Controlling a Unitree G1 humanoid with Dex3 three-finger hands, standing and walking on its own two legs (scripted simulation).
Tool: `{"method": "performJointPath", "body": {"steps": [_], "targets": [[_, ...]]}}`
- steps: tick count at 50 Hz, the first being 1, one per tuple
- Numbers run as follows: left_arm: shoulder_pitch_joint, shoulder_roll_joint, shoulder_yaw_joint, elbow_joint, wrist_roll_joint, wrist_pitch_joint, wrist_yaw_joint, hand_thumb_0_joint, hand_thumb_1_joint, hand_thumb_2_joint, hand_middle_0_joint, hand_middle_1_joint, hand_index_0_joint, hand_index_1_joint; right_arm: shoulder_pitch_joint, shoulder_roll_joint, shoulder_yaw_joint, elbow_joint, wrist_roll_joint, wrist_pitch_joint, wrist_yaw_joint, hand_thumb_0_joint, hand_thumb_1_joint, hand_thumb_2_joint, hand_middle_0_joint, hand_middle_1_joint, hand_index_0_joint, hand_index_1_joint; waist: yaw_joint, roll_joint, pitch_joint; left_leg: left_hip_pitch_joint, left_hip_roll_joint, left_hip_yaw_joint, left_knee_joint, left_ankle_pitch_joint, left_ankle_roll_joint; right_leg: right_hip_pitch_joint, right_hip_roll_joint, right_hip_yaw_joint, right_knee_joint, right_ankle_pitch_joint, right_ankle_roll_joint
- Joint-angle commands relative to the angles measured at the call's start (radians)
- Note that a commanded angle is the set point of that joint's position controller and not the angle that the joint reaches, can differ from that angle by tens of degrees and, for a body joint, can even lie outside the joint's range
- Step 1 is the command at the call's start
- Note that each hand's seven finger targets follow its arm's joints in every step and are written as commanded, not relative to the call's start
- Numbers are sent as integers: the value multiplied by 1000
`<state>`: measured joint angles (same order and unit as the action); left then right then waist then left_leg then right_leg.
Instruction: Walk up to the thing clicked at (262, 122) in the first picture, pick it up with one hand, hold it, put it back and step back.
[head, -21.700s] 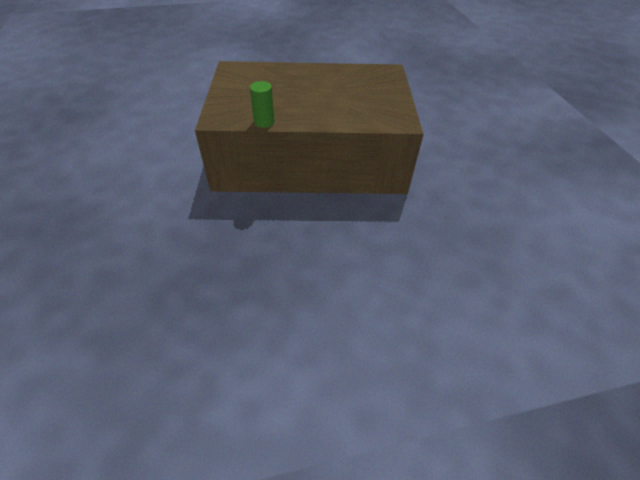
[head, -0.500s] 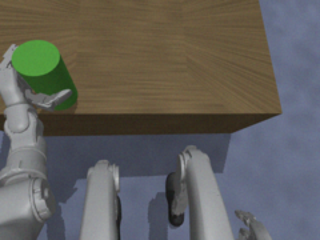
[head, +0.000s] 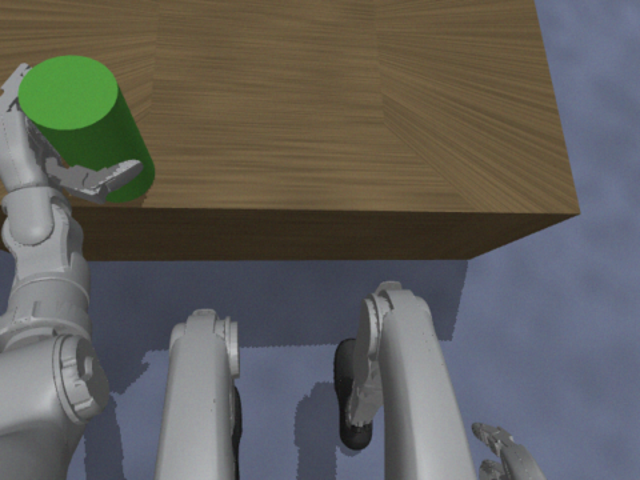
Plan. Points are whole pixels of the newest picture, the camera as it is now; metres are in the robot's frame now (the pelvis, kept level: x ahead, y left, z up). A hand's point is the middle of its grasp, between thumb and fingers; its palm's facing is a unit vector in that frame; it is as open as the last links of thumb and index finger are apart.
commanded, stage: open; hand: left
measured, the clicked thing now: (99, 139) +0.50 +0.20 -0.02
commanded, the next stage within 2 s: withdraw in 0.32 s
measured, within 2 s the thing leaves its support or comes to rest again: rests again in 0.38 s
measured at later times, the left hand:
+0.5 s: hand (75, 126) +0.51 +0.22 -0.01, palm faces +0.23 -0.97 -0.02, open 16.5 cm
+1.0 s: hand out of the picture +0.54 +0.29 +0.11, palm faces +0.23 -0.95 -0.20, open 17.6 cm
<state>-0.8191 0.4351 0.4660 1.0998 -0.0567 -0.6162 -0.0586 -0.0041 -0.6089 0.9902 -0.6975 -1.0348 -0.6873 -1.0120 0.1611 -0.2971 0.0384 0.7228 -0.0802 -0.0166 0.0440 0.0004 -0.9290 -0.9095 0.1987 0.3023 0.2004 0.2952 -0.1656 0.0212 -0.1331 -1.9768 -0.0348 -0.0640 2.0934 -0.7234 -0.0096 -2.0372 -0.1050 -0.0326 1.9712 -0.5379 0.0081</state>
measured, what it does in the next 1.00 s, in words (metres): rises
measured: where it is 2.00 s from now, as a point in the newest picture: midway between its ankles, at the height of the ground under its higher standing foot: (290, 436)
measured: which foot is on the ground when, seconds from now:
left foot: down 0.00-1.00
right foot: down 0.00-1.00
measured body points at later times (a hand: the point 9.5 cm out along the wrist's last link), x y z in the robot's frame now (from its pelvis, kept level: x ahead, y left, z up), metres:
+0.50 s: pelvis +0.00 +0.00 +0.00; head +0.21 +0.04 +0.40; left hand +0.49 +0.27 +0.00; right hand +0.08 -0.28 -0.13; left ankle +0.07 +0.12 -0.40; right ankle +0.12 -0.14 -0.40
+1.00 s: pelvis +0.01 +0.01 +0.09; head +0.20 +0.04 +0.50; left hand +0.52 +0.34 +0.13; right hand +0.06 -0.27 -0.02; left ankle +0.07 +0.12 -0.40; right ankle +0.12 -0.14 -0.40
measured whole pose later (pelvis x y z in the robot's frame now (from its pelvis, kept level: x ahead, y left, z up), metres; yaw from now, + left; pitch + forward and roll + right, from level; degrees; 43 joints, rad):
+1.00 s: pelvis +0.01 +0.01 +0.09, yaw -1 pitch +32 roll -4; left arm -0.95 0.70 0.48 1.16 0.04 -0.27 -0.13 -0.01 -0.57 0.06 -0.05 -0.05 -0.05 -0.06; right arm 0.23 -0.30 0.06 0.64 0.00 0.05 -0.01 0.00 -0.88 -0.90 0.20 0.30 0.20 0.30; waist -0.16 0.02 -0.13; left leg -1.69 -0.01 -0.05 1.78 -0.66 0.01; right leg -1.74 -0.08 -0.04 1.65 -0.48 0.02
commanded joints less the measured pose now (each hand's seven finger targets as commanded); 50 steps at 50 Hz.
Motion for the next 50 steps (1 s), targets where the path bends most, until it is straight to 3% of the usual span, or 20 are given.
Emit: {"method": "performJointPath", "body": {"steps": [1,5,8,10,12,22,26,28,30,32,33,35,38,40,42,44,45,47,49,50], "targets": [[-485,260,10,-280,-30,-102,6,0,-359,693,-951,-918,-977,-900,177,-201,-73,-32,7,-6,-15,0,-927,-897,200,300,200,300,-12,173,-713,374,-11,39,-310,126,24,475,48,-24,-186,51,-42],[-493,264,5,-294,-23,-100,9,0,-581,426,-702,-644,-704,-649,180,-200,-71,-36,5,-3,-17,0,-934,-902,200,300,200,300,-13,183,-725,388,-12,40,-305,161,24,475,44,-23,-182,79,-43],[-457,226,-12,-203,-17,-81,7,0,-611,254,-572,-474,-568,-480,177,-203,-74,-37,8,1,-15,0,-932,-901,201,300,200,300,-25,158,-675,367,-12,37,-305,136,26,442,47,-27,-191,62,-44],[-384,193,-15,-108,-16,-69,8,0,-611,206,-481,-391,-478,-398,170,-204,-68,-39,8,4,-15,0,-926,-901,201,300,201,300,-22,120,-624,336,-14,36,-300,146,27,440,43,-29,-192,71,-42],[-434,237,8,-174,-11,-81,13,0,-611,167,-430,-337,-424,-346,173,-200,-68,-42,5,7,-13,0,-925,-901,201,300,201,300,-8,139,-666,344,-16,41,-296,163,27,449,42,-25,-184,81,-43],[-456,223,-14,-158,0,-83,14,0,-611,53,-112,-112,-101,-121,166,-200,-64,-56,4,11,-10,0,-913,-899,201,300,201,300,-29,126,-646,324,-15,36,-298,133,30,439,42,-29,-177,60,-40],[-500,307,5,-191,21,-79,0,0,-611,59,-61,-76,-52,-88,172,-210,-66,-61,6,19,-14,0,-911,-900,201,300,201,300,-22,165,-669,359,-12,38,-316,114,29,440,39,-19,-187,45,-40],[-552,404,54,-261,11,-69,-16,0,-611,52,-57,-69,-45,-83,179,-218,-69,-64,11,28,-21,0,-914,-902,201,300,201,300,-7,185,-748,396,-14,45,-318,114,31,492,39,-12,-199,46,-38],[-542,399,57,-262,-4,-44,-39,0,-611,58,-49,-68,-40,-79,190,-219,-60,-69,20,33,-24,0,-914,-902,201,300,201,300,-3,208,-765,435,-12,34,-340,159,23,503,34,-14,-195,79,-41],[-553,492,110,-295,-7,-12,-43,0,-611,61,-53,-69,-38,-85,202,-222,-64,-80,26,39,-35,0,-919,-904,201,300,201,300,11,203,-812,451,-11,47,-352,158,30,567,37,-2,-230,77,-38],[-574,478,83,-321,-9,6,-51,0,-611,67,-57,-67,-40,-85,204,-217,-62,-86,32,42,-38,0,-916,-904,201,300,201,300,3,211,-812,467,-9,43,-378,148,29,587,37,0,-252,68,-39],[-587,523,97,-339,-12,48,-65,0,-611,62,-57,-67,-40,-85,208,-220,-66,-89,42,45,-47,0,-922,-905,201,300,200,300,7,224,-812,499,-4,38,-410,138,30,611,39,11,-292,60,-40],[-523,467,63,-199,-20,119,-99,0,-611,49,-59,-60,-46,-73,219,-210,-59,-88,59,41,-60,0,-917,-903,201,300,200,300,-32,147,-705,470,2,24,-451,110,38,629,45,7,-360,39,-36],[-432,418,43,-82,-32,157,-128,0,-611,39,-44,-49,-40,-55,215,-214,-56,-91,66,32,-67,0,-913,-901,201,300,201,300,-35,104,-613,466,10,16,-466,129,39,601,48,-3,-387,54,-37],[-445,468,67,-96,-39,166,-146,0,-611,28,-45,-53,-52,-47,220,-217,-52,-93,69,25,-72,0,-902,-896,201,300,201,300,-17,114,-565,465,15,11,-483,136,39,606,49,-2,-403,54,-39],[-422,413,37,-42,-45,175,-166,0,-531,75,-44,-25,-19,-46,226,-206,-46,-96,68,17,-72,0,-818,-875,200,302,200,302,-28,89,-535,472,19,8,-490,159,38,610,53,-7,-418,72,-41],[-417,615,50,-35,111,252,-107,0,-490,68,-57,-58,-46,-66,242,-216,-64,-107,74,41,-74,0,-838,-892,200,303,200,303,23,138,-625,628,16,13,-594,174,35,714,57,4,-494,73,-52],[-515,540,10,-150,101,305,-60,0,-509,74,-60,-46,-44,-60,243,-192,-49,-136,83,59,-73,0,-839,-893,200,302,200,302,13,189,-657,725,29,-10,-646,211,21,718,65,-1,-519,111,-53],[-420,576,30,-135,131,350,-30,0,-545,76,-72,-66,-57,-77,246,-197,-58,-127,85,67,-72,0,-885,-905,200,303,201,303,33,189,-653,796,38,-31,-691,270,12,753,72,-16,-540,149,-51],[-383,646,74,-125,150,369,-9,0,-557,70,-77,-73,-67,-80,266,-201,-58,-116,85,73,-75,0,-914,-911,200,303,201,303,52,199,-638,828,45,-38,-709,304,7,768,73,-21,-550,166,-52]]}}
